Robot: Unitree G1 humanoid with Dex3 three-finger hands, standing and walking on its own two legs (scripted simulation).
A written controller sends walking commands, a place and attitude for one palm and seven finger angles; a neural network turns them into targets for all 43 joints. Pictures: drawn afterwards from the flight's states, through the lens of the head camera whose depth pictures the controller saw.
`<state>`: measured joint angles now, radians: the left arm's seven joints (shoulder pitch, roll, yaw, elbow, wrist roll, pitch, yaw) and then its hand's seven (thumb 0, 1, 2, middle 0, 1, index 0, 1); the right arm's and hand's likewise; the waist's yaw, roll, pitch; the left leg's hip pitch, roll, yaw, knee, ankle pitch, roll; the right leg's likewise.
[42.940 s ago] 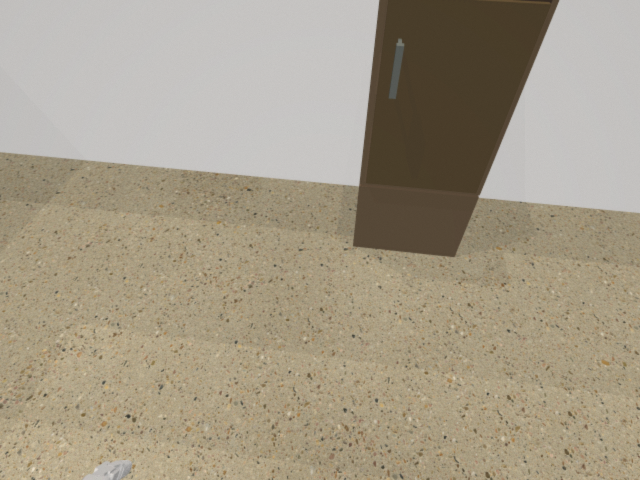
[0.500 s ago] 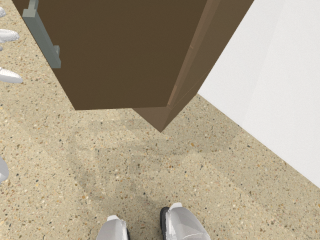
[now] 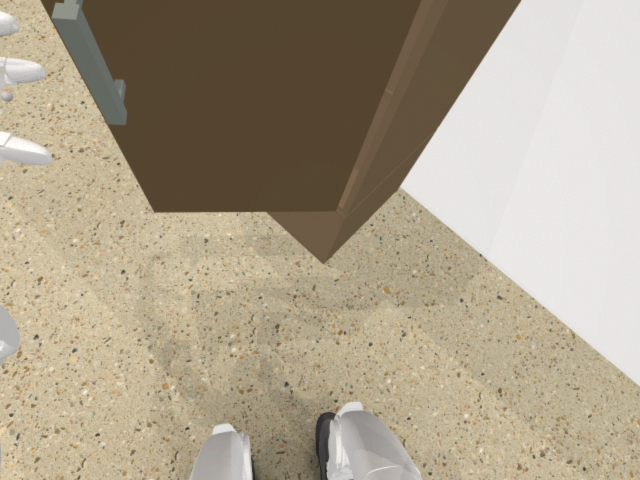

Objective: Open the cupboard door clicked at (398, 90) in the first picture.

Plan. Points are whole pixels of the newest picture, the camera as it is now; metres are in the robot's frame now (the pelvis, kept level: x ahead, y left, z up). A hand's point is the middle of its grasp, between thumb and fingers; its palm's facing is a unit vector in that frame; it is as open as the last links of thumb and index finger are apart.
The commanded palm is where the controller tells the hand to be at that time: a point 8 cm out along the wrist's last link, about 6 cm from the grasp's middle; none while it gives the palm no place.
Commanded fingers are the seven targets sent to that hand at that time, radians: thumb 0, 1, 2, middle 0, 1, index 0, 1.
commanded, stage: move the hooked fingers beside the handle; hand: left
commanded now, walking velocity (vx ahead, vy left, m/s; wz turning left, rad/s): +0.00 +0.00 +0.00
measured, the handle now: (98, 59) +0.58 +0.21 +0.09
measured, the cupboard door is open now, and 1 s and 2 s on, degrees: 47 47 47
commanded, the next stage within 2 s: slide the fingers in behind the handle in 0.74 s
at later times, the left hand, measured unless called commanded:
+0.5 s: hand (9, 79) +0.54 +0.28 +0.09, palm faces -0.01 -1.00 -0.02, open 14.0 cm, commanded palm +0.52 +0.32 +0.08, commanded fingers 0.00 -0.50 0.30 -0.30 -1.20 -0.30 -1.20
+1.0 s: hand (26, 85) +0.53 +0.27 +0.09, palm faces -0.03 -1.00 -0.03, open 14.0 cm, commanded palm +0.52 +0.30 +0.08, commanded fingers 0.00 -0.50 0.30 -0.30 -1.20 -0.30 -1.20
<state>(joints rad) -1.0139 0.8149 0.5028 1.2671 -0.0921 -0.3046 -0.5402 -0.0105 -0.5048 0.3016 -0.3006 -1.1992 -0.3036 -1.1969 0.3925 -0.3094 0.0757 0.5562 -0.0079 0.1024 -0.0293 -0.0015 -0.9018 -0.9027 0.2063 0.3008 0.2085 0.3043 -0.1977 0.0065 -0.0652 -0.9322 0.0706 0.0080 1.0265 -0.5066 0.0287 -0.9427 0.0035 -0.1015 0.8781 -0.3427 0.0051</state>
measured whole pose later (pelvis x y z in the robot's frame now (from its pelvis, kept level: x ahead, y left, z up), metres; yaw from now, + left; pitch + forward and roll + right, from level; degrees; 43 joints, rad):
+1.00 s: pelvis +0.01 +0.01 +0.00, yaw -1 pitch +25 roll -5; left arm -0.99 0.78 0.50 1.21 -0.09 -0.30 -0.48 -0.01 -0.50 0.30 -0.30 -1.20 -0.30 -1.20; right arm 0.41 -0.28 0.08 0.56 -0.02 0.11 -0.01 0.00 -0.90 -0.90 0.21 0.30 0.21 0.30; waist -0.21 0.02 -0.07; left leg -0.94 0.07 0.01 1.03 -0.52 0.04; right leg -0.95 0.01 -0.09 0.87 -0.35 0.02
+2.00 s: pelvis +0.02 +0.00 +0.01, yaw +2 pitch +23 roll -5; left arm -0.94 0.57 0.33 1.15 -0.15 -0.34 -0.28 -0.01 -0.50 0.30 -0.30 -1.20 -0.03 -1.12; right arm 0.40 -0.26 0.04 0.65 -0.03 0.05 0.01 0.00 -0.90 -0.90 0.21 0.30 0.21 0.30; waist -0.15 0.03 -0.08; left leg -0.88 0.05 -0.02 0.99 -0.51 0.02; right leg -0.89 -0.01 -0.12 0.86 -0.37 0.00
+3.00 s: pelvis +0.01 +0.00 +0.00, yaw +2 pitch +23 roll -4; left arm -0.96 0.61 0.37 1.18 -0.13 -0.36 -0.37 -0.01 -0.50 0.30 -0.30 -1.20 -0.10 -1.12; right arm 0.40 -0.28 0.05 0.65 -0.03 0.04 0.00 0.00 -0.90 -0.90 0.21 0.30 0.21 0.30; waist -0.17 0.03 -0.08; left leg -0.89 0.05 -0.01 0.99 -0.51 0.02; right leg -0.90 0.00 -0.10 0.87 -0.37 0.00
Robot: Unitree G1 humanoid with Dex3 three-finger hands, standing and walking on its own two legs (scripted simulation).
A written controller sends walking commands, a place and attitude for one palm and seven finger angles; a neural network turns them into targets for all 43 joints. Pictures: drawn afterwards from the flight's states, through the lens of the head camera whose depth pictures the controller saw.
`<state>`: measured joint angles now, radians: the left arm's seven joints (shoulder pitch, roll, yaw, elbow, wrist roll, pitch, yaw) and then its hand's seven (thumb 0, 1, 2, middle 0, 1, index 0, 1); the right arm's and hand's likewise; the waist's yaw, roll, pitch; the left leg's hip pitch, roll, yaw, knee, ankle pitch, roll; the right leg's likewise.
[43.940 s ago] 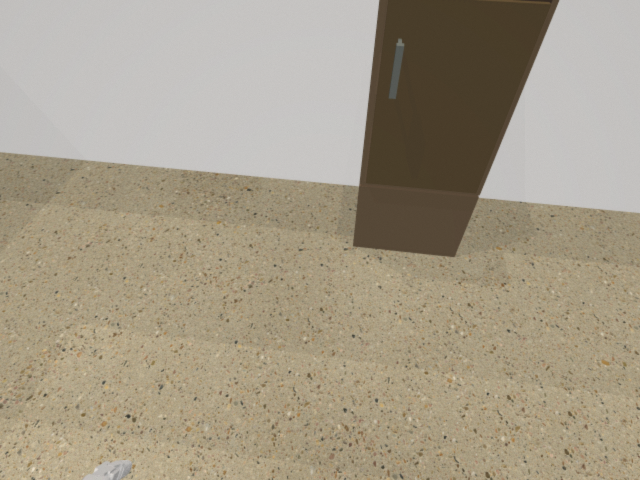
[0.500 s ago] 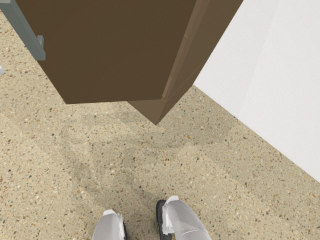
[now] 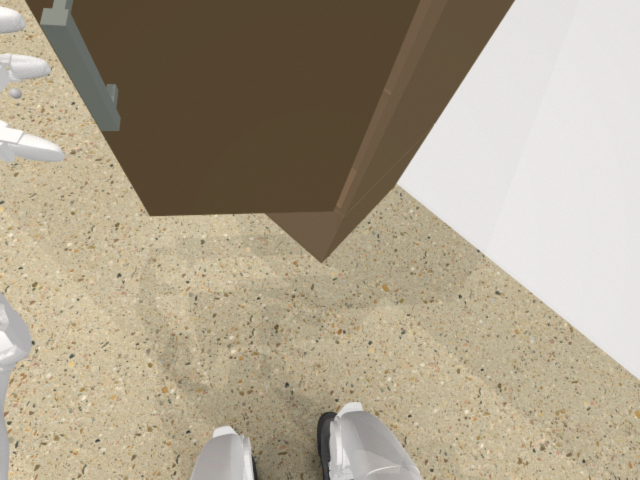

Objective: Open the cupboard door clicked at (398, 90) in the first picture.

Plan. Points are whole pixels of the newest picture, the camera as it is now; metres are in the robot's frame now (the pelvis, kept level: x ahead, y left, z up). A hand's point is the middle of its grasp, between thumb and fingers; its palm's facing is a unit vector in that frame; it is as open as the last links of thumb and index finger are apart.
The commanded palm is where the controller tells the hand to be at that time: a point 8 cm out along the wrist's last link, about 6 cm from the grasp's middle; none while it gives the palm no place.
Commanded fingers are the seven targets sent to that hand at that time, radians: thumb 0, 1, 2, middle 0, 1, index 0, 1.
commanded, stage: slide the fingers in behind the handle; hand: left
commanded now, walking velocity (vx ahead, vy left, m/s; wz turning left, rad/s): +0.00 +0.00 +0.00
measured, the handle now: (89, 64) +0.56 +0.21 +0.09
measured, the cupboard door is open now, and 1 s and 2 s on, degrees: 47 47 46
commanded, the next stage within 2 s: move the hooked fingers beside the handle in 1.42 s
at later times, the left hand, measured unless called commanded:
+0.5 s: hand (41, 100) +0.52 +0.25 +0.08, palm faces +0.02 -1.00 -0.02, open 14.4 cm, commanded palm +0.51 +0.27 +0.08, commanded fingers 0.00 -0.50 0.30 -0.30 -1.20 -0.30 -1.20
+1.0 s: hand (57, 109) +0.51 +0.23 +0.08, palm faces +0.06 -1.00 -0.02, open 15.3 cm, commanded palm +0.50 +0.22 +0.08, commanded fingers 0.00 -0.50 0.30 -0.30 -1.20 -0.30 -1.20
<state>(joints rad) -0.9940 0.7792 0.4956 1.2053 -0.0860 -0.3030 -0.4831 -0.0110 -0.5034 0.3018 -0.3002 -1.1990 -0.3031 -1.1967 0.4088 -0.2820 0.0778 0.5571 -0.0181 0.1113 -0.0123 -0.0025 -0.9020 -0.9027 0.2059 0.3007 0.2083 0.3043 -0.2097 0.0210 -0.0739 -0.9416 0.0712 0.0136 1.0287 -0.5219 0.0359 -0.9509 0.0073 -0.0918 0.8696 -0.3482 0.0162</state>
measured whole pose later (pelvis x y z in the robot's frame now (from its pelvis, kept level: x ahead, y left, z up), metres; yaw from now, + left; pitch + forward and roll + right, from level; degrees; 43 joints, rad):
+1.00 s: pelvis +0.01 -0.01 +0.01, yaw +3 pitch +23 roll -5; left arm -0.94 0.57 0.33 1.15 -0.15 -0.34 -0.28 -0.01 -0.50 0.30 -0.30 -1.20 -0.03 -1.12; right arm 0.40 -0.26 0.04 0.65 -0.03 0.05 0.01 0.00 -0.90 -0.90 0.21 0.30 0.21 0.30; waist -0.15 0.03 -0.08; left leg -0.88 0.05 -0.02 0.99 -0.51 0.02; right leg -0.89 -0.01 -0.12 0.86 -0.37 0.00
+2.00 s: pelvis +0.01 -0.01 +0.00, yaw +2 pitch +23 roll -4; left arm -0.96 0.61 0.37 1.18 -0.13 -0.36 -0.37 -0.01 -0.50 0.30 -0.30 -1.20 -0.10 -1.12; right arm 0.40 -0.28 0.05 0.65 -0.03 0.04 0.00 0.00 -0.90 -0.90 0.21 0.30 0.21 0.30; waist -0.17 0.03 -0.08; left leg -0.89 0.05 -0.01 0.99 -0.51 0.02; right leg -0.90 0.00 -0.10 0.87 -0.37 0.00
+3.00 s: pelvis -0.01 -0.01 +0.00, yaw +1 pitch +24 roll -5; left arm -1.02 0.80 0.50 1.27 -0.08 -0.31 -0.48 -0.01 -0.50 0.30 -0.30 -1.20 -0.30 -1.20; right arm 0.41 -0.30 0.08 0.58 -0.01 0.07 -0.03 0.00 -0.90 -0.90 0.21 0.30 0.21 0.30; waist -0.21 0.03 -0.07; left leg -0.96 0.07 0.00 1.04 -0.50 0.03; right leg -0.97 0.01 -0.08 0.89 -0.34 0.01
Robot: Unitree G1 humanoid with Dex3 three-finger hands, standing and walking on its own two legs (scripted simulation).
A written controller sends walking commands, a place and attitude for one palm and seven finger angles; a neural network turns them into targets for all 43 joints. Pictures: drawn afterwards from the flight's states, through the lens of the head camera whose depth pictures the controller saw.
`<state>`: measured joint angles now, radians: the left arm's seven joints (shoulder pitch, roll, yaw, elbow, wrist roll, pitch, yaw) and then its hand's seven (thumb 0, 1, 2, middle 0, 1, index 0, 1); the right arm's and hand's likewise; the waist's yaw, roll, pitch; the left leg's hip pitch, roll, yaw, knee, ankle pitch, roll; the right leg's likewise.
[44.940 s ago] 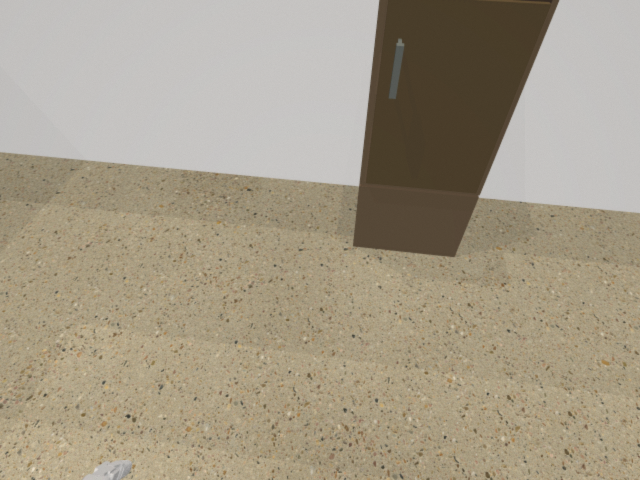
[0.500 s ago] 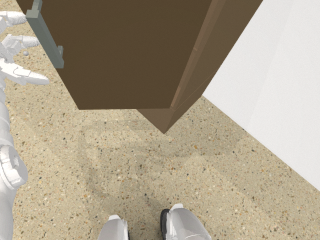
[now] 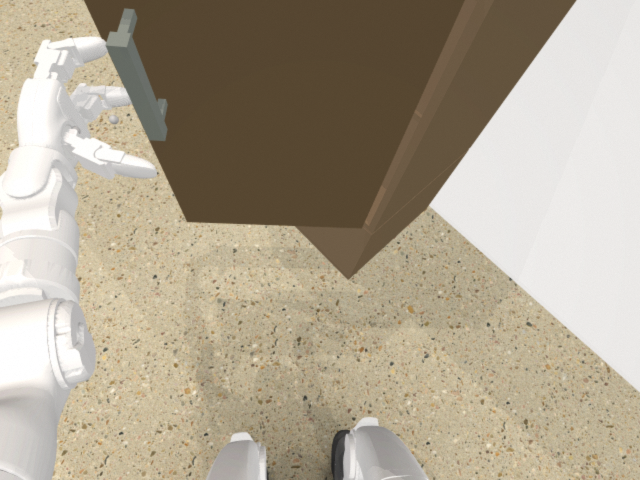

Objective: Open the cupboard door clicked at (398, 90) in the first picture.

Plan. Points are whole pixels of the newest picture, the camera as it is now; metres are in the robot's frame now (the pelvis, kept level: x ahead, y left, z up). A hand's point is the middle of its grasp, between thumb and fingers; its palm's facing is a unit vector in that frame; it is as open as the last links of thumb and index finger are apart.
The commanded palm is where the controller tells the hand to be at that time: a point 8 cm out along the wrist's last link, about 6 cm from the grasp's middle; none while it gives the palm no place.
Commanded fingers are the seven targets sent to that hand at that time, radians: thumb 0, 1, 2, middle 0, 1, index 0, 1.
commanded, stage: slide the fingers in behind the handle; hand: left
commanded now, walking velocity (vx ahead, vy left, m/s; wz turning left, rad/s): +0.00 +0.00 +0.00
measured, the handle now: (144, 81) +0.57 +0.19 +0.08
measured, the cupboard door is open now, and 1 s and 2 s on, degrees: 47 46 46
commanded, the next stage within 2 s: move the hooked fingers beside the handle in 0.42 s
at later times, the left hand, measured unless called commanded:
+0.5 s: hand (119, 118) +0.52 +0.21 +0.08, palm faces +0.03 -1.00 -0.03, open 15.6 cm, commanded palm +0.51 +0.20 +0.08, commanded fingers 0.00 -0.50 0.30 -0.30 -1.20 -0.30 -1.20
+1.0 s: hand (119, 118) +0.51 +0.21 +0.08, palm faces -0.06 -1.00 -0.03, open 15.0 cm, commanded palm +0.50 +0.24 +0.08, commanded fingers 0.00 -0.50 0.30 -0.30 -1.20 -0.30 -1.20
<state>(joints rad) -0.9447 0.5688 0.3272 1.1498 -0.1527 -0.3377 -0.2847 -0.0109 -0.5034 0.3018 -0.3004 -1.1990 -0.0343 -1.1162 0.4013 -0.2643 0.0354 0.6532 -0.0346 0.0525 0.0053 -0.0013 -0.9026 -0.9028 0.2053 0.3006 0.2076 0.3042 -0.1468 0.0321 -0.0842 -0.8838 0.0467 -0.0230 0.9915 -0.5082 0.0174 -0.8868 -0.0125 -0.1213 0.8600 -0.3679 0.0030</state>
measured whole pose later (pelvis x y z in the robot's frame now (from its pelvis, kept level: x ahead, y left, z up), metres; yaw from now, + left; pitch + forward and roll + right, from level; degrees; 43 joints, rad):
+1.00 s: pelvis +0.00 +0.00 +0.00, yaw -1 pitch +23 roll -4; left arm -0.96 0.61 0.37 1.18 -0.13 -0.36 -0.37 -0.01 -0.50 0.30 -0.30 -1.20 -0.10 -1.12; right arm 0.40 -0.28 0.05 0.65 -0.03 0.04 0.00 0.00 -0.90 -0.90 0.21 0.30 0.21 0.30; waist -0.17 0.03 -0.08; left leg -0.89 0.05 -0.01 0.99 -0.51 0.02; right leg -0.90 0.00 -0.10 0.87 -0.37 0.00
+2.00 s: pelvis -0.02 +0.00 -0.01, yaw -2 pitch +24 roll -5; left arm -1.02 0.80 0.50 1.27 -0.08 -0.31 -0.48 -0.01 -0.50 0.30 -0.30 -1.20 -0.30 -1.20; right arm 0.41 -0.30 0.08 0.58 -0.01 0.07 -0.03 0.00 -0.90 -0.90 0.21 0.30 0.21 0.30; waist -0.21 0.03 -0.07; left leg -0.96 0.07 0.00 1.04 -0.50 0.03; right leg -0.97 0.01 -0.08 0.89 -0.34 0.01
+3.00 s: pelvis -0.01 +0.00 -0.01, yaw -2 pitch +24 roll -5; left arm -0.96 0.78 0.52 1.20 -0.12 -0.32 -0.54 -0.01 -0.50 0.30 -0.30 -1.20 -0.30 -1.20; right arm 0.40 -0.30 0.07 0.58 -0.01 0.09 -0.02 0.00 -0.90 -0.90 0.21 0.30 0.21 0.30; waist -0.20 0.02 -0.09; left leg -0.95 0.07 -0.01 1.05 -0.52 0.03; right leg -0.96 0.02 -0.09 0.89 -0.35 0.01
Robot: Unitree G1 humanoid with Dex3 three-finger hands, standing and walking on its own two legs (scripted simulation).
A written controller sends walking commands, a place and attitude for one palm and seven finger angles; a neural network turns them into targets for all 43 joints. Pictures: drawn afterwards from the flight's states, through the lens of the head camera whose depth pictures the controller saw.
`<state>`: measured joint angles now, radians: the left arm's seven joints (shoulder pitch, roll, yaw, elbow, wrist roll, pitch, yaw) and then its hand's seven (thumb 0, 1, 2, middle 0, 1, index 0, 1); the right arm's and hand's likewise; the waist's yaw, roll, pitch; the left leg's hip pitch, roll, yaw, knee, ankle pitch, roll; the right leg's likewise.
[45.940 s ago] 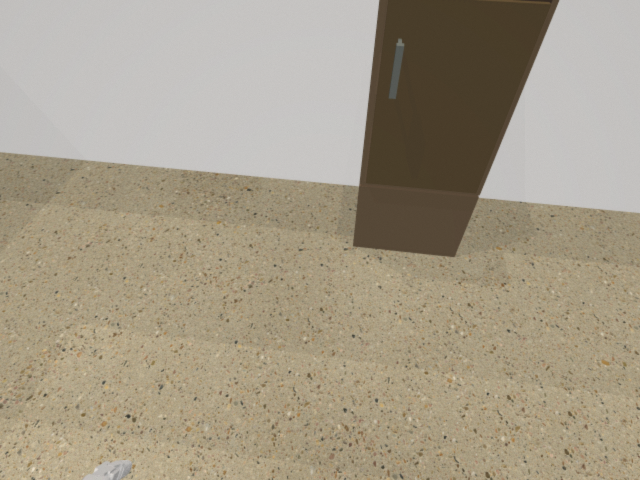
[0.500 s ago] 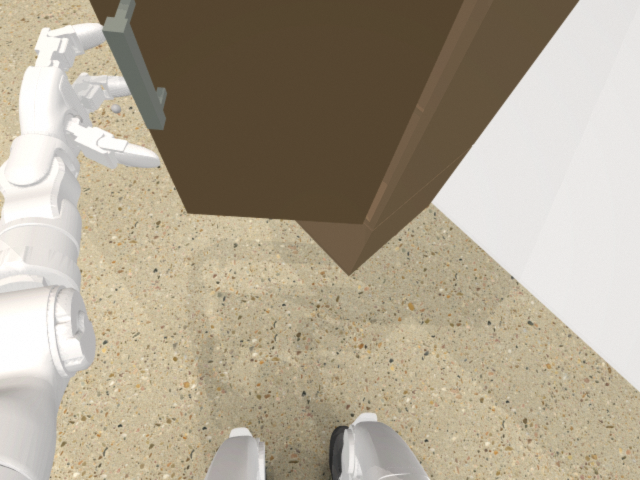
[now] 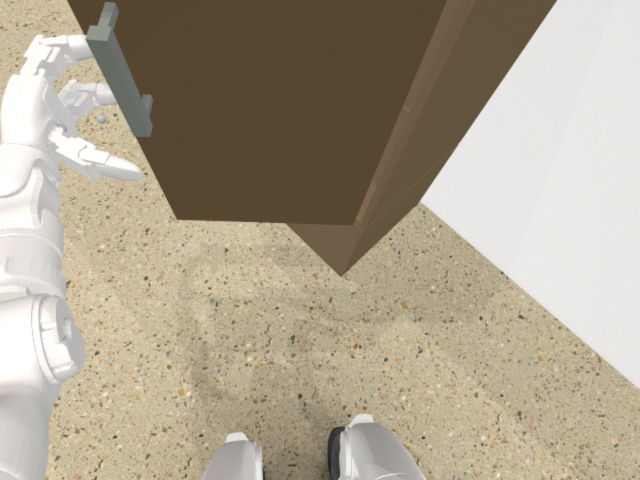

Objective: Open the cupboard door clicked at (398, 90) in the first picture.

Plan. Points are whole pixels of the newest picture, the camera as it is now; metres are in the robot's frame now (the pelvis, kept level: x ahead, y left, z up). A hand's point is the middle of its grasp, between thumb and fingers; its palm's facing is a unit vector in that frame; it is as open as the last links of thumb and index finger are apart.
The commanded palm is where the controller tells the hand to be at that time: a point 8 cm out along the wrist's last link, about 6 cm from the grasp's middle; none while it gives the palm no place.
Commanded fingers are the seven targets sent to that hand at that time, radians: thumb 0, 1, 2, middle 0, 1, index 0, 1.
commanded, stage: move the hooked fingers beside the handle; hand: left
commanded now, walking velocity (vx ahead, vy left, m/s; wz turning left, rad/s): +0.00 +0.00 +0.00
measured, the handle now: (127, 76) +0.57 +0.20 +0.08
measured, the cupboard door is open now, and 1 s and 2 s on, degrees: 46 46 46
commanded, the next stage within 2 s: slide the fingers in behind the handle in 1.94 s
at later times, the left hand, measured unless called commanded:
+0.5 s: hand (87, 110) +0.52 +0.23 +0.09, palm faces -0.04 -1.00 -0.04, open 14.0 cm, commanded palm +0.50 +0.26 +0.08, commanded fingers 0.00 -0.50 0.30 -0.30 -1.20 -0.30 -1.20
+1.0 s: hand (61, 111) +0.52 +0.25 +0.09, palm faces -0.04 -1.00 -0.04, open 14.0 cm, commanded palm +0.50 +0.29 +0.08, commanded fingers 0.00 -0.50 0.30 -0.30 -1.20 -0.30 -1.20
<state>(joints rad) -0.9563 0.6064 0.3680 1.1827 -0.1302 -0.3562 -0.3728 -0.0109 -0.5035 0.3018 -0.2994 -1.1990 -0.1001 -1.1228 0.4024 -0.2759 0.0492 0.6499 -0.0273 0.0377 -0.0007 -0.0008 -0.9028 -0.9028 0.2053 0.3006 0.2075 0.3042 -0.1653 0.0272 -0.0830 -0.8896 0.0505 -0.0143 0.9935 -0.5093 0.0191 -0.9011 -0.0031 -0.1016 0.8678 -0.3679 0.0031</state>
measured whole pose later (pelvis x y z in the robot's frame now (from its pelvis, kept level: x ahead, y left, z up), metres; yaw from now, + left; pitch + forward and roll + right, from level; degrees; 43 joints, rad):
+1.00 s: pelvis -0.02 +0.00 -0.01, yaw -2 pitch +24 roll -5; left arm -1.02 0.80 0.50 1.27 -0.08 -0.31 -0.48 -0.01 -0.50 0.30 -0.30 -1.20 -0.30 -1.20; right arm 0.41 -0.30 0.08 0.58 -0.01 0.07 -0.03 0.00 -0.90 -0.90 0.21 0.30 0.21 0.30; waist -0.21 0.03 -0.07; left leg -0.96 0.07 0.00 1.04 -0.50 0.03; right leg -0.97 0.01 -0.08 0.89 -0.34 0.01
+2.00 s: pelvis -0.01 +0.01 -0.01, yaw -2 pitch +24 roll -5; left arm -0.96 0.78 0.52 1.20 -0.12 -0.32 -0.54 -0.01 -0.50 0.30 -0.30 -1.20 -0.30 -1.20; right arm 0.40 -0.30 0.07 0.58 -0.01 0.09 -0.02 0.00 -0.90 -0.90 0.21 0.30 0.21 0.30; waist -0.20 0.02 -0.09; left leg -0.95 0.07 -0.01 1.05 -0.52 0.03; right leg -0.96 0.02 -0.09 0.89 -0.35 0.01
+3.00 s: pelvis -0.01 +0.00 +0.00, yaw -1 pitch +23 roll -4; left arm -0.94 0.60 0.41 1.16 -0.11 -0.34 -0.35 -0.01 -0.50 0.30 -0.29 -1.20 -0.29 -1.20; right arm 0.40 -0.28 0.05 0.60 -0.02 0.06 -0.01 0.00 -0.90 -0.90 0.21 0.30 0.21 0.30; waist -0.18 0.04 -0.09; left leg -0.91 0.05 0.00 1.02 -0.51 0.02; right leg -0.93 0.00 -0.08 0.89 -0.36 0.01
